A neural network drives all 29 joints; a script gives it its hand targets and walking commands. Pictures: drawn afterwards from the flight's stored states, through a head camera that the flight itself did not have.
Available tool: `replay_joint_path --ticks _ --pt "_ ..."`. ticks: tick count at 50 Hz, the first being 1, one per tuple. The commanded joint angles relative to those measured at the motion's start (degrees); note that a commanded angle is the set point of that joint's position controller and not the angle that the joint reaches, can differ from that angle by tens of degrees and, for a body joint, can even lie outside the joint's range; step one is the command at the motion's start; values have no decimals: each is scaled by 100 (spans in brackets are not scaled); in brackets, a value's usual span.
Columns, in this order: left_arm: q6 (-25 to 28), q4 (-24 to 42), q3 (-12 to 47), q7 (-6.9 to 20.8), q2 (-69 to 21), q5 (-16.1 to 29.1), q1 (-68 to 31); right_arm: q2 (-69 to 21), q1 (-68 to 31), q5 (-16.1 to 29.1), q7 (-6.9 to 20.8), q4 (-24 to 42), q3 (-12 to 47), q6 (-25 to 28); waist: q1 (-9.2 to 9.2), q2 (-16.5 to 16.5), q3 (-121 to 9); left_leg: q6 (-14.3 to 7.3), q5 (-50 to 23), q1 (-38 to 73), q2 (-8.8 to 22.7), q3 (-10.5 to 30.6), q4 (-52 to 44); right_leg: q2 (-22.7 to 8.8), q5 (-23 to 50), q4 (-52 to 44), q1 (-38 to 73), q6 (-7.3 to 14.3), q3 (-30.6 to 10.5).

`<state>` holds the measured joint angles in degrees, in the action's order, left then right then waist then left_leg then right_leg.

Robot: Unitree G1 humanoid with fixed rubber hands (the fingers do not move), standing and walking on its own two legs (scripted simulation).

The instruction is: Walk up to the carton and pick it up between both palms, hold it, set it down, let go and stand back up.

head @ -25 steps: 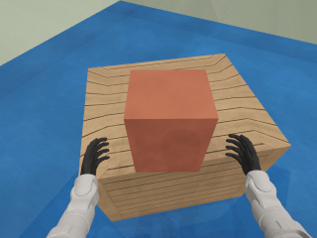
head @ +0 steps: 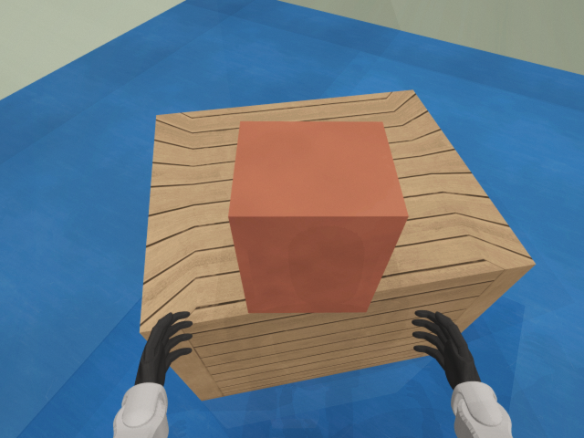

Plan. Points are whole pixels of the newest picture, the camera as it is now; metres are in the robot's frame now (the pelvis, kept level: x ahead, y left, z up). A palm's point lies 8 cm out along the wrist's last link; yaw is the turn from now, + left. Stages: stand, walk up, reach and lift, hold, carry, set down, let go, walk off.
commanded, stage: set down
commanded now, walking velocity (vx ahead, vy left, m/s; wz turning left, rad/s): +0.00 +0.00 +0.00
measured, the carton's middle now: (309, 226) +0.45 -0.01 -0.02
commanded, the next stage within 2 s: let go in 0.72 s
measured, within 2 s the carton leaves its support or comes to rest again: neither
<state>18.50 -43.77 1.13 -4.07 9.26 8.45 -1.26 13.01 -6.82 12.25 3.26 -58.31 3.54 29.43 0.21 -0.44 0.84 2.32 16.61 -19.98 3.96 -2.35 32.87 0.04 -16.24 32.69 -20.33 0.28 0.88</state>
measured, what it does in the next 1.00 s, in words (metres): stands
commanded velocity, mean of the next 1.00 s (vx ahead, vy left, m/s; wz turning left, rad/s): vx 0.00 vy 0.00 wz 0.00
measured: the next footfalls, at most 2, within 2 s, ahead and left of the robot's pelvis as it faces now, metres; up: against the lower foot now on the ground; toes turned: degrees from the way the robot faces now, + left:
none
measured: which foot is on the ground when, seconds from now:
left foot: down 0.00-1.00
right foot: down 0.00-1.00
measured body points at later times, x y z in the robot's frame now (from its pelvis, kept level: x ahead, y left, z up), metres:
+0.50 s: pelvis +0.02 +0.01 +0.01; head +0.02 +0.02 +0.46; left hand +0.19 +0.23 -0.07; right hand +0.20 -0.21 -0.07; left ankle +0.00 +0.14 -0.73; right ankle +0.00 -0.12 -0.73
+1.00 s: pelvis +0.01 +0.01 +0.01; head +0.02 +0.02 +0.46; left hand +0.18 +0.24 -0.07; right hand +0.18 -0.21 -0.08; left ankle +0.00 +0.14 -0.73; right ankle +0.00 -0.12 -0.73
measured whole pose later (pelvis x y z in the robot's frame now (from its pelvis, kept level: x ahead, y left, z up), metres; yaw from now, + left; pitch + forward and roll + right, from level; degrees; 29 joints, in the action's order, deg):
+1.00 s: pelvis +0.01 +0.01 +0.01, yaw +0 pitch -5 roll -1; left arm -7.7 -28.7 0.2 -0.8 11.2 0.5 10.7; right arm 9.2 9.1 -2.1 1.1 -44.2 -2.7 12.8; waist 0.5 0.0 5.5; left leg 1.5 14.0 -3.9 3.2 -3.5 22.7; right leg -0.4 -12.4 20.7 -3.6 -0.7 0.1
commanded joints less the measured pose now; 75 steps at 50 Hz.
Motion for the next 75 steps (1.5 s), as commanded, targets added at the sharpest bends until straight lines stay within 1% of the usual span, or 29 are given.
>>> replay_joint_path --ticks 1,5,13,20,29,34,39,41,46,48,53,59,60,61,62,63,64,65,66,68,71,75 --pt "-87 1158 -217 18 644 -156 -666 714 -663 -110 -63 851 -209 90 38 -50 -1647 30 -1412 1300 -461 -60 -522 181 1681 -688 981 6 -121" --pt "-519 1296 -281 97 562 -370 -239 593 -223 -226 -127 923 -207 -117 59 -64 -1211 34 -1649 1552 -482 -87 -751 167 1852 -959 1220 0 -109" --pt "-1246 1843 -336 168 499 -687 240 470 367 -610 -236 1472 -409 -553 77 -13 -616 53 -1915 1896 -485 -155 -1109 183 1848 -1390 1442 16 -8" --pt "-1640 2197 -341 191 518 -821 556 426 780 -879 -244 1854 -563 -868 92 121 -469 92 -2174 2126 -448 -190 -1199 204 1752 -1576 1465 45 61" --pt "-2055 2277 -326 276 518 -899 949 403 1164 -1094 -232 2036 -637 -1197 112 157 -300 97 -2415 2254 -419 -187 -1249 242 1551 -1719 1447 73 139" --pt "-2285 2296 -346 327 571 -915 998 382 1277 -1209 -241 2114 -662 -1378 95 134 -174 77 -2316 2218 -418 -207 -1291 239 1408 -1754 1431 58 167" --pt "-2473 2394 -298 309 746 -827 631 317 1139 -1430 -276 2189 -812 -1506 2 90 -111 17 -1644 2046 -367 -258 -1311 189 1106 -1650 1279 15 175" --pt "-2490 2471 -243 281 802 -771 526 300 1062 -1488 -275 2225 -889 -1497 -7 118 -179 7 -1486 1967 -331 -270 -1287 179 1073 -1568 1253 23 174" --pt "-2400 2348 -276 286 808 -790 786 324 1202 -1418 -248 2148 -843 -1433 19 129 -383 56 -1979 2069 -375 -260 -1190 193 1540 -1503 1461 23 144" --pt "-2424 2235 -304 312 789 -820 847 349 1217 -1400 -248 2107 -808 -1422 28 110 -359 62 -2033 2115 -404 -257 -1188 203 1605 -1520 1470 13 149" --pt "-2491 2147 -341 352 786 -840 783 350 1176 -1412 -259 2173 -771 -1453 64 30 -210 29 -1869 2061 -413 -283 -1243 203 1466 -1561 1420 4 152" --pt "-2503 2207 -349 317 810 -842 632 308 1158 -1432 -248 2282 -776 -1537 55 58 -149 8 -1654 2005 -391 -310 -1280 170 1305 -1564 1350 19 113" --pt "-2493 2494 -228 329 494 -750 779 549 1298 -1390 -274 2544 -950 -1518 281 -57 -304 90 -1733 1628 -551 -333 -1052 172 1518 -1345 1589 -51 42" --pt "-2511 2462 -274 346 580 -786 785 527 1366 -1365 -294 2538 -885 -1513 177 25 -326 95 -1654 1651 -549 -355 -1085 165 1672 -1302 1627 -54 20" --pt "-2520 2430 -305 374 598 -801 811 506 1381 -1351 -310 2517 -870 -1526 187 8 -344 98 -1709 1622 -558 -354 -1042 165 1719 -1283 1643 -63 28" --pt "-2055 1441 -597 359 1285 -1272 1583 598 2074 -1341 -311 1818 -922 -2375 61 -150 -562 -52 -2457 1287 452 92 -864 -526 2358 -1007 1331 -196 -233" --pt "-1915 1424 -629 396 1264 -1211 1677 612 2262 -1460 -305 1976 -918 -2743 37 -138 -441 -38 -1218 1105 389 117 -924 -496 1494 -1200 1185 -231 -283" --pt "-1791 1442 -585 422 1080 -1217 1475 624 2149 -1376 -293 2048 -908 -2876 -33 -106 -375 -44 -1548 1082 377 156 -894 -542 2157 -1096 1285 -243 -358" --pt "-1723 1381 -548 453 900 -1177 1412 628 2225 -1335 -260 1995 -899 -2925 -40 -57 -605 -51 -1761 1072 356 128 -830 -531 2457 -941 1385 -199 -355" --pt "-1693 1220 -505 471 717 -1100 1447 575 2311 -1332 -217 1859 -894 -2936 -53 73 -553 -33 -1069 897 259 105 -918 -505 1900 -1052 1240 -145 -364" --pt "-1656 937 -541 463 796 -1085 1611 526 2256 -1423 -187 1765 -894 -2875 16 137 -237 -90 -927 729 252 217 -996 -522 1649 -1158 1008 -82 -411" --pt "-1590 551 -576 406 823 -1067 1804 556 2514 -1420 -227 1501 -916 -2817 4 119 -151 -164 -963 705 250 315 -1114 -529 1463 -1242 1026 -37 -427"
